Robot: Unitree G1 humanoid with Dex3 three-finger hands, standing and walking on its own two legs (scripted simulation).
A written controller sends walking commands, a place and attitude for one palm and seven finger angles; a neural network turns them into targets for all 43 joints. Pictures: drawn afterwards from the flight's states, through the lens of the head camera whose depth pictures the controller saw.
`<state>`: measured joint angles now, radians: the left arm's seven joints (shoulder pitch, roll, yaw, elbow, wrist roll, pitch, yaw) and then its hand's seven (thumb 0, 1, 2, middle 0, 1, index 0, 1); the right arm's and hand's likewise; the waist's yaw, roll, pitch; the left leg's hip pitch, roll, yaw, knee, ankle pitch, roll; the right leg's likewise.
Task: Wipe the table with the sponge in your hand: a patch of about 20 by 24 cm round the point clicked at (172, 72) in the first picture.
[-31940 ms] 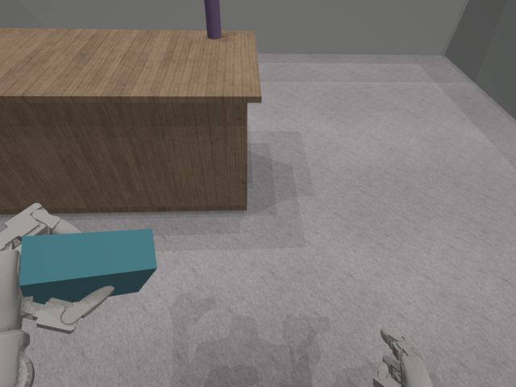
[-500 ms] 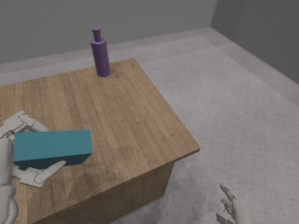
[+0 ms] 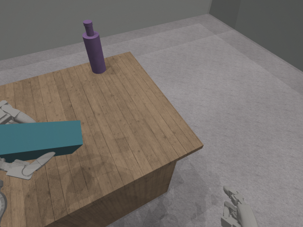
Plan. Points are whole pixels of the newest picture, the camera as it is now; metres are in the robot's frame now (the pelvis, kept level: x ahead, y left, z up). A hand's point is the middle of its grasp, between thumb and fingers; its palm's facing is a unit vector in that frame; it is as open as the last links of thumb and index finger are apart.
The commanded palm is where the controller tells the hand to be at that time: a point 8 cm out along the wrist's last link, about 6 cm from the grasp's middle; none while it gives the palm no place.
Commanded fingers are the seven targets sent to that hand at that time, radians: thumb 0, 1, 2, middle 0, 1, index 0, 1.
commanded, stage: come to a stop and stand still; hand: left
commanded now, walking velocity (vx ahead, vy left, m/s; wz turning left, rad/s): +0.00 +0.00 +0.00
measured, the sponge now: (54, 140) +0.25 +0.23 +0.14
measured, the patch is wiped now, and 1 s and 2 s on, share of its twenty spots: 0.00 0.00 0.00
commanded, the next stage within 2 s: look again from close up in 0.48 s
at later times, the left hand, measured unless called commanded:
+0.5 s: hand (23, 151) +0.22 +0.26 +0.16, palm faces +0.36 -0.86 -0.36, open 9.4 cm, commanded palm +0.16 +0.30 +0.17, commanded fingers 0.00 0.10 1.30 -1.20 -1.60 -1.20 -1.60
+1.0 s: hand (28, 162) +0.20 +0.25 +0.15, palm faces +0.38 -0.85 -0.37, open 9.4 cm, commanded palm +0.14 +0.28 +0.17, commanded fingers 0.00 0.10 1.30 -1.20 -1.60 -1.20 -1.60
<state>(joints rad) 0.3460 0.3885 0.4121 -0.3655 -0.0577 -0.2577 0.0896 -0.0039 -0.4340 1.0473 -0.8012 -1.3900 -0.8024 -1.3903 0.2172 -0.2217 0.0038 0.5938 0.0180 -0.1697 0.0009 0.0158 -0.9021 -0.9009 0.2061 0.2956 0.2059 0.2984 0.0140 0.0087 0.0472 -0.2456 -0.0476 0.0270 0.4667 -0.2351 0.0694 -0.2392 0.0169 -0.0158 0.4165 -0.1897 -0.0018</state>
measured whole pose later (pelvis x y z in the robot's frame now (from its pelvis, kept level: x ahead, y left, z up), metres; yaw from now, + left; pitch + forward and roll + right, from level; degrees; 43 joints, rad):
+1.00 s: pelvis -0.01 +0.00 +0.00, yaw +1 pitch -1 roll -2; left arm 0.43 0.36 0.34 -0.41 -0.03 -0.22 0.09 0.00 -0.44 1.05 -0.81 -1.39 -0.81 -1.39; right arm 0.23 -0.20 0.02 0.59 0.02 -0.14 -0.04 0.02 -0.90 -0.90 0.21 0.30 0.21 0.30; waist 0.01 -0.02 0.03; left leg -0.22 -0.05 0.00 0.45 -0.21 0.06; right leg -0.20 0.02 -0.04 0.37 -0.16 -0.01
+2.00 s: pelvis +0.00 +0.01 +0.00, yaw +1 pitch -1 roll -2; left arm 0.39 0.37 0.33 -0.50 -0.03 -0.19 0.07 -0.01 -0.44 1.05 -0.81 -1.39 -0.81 -1.39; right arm 0.20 -0.18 0.05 0.57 0.02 -0.12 -0.04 0.02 -0.90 -0.90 0.21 0.30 0.21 0.30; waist 0.04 -0.05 0.05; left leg -0.21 -0.06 0.01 0.48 -0.25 0.08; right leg -0.19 0.00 -0.03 0.40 -0.20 0.01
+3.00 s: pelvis +0.01 -0.05 +0.00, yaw +3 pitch +0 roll -1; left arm 0.41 0.39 0.35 -0.45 -0.07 -0.15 0.07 0.00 -0.44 1.05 -0.81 -1.39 -0.81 -1.39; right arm 0.20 -0.18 0.03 0.57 0.02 -0.08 -0.03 0.02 -0.90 -0.90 0.21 0.30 0.21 0.30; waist 0.02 -0.02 0.01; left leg -0.21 -0.01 -0.05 0.45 -0.24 0.00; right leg -0.18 0.06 -0.09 0.38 -0.21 -0.07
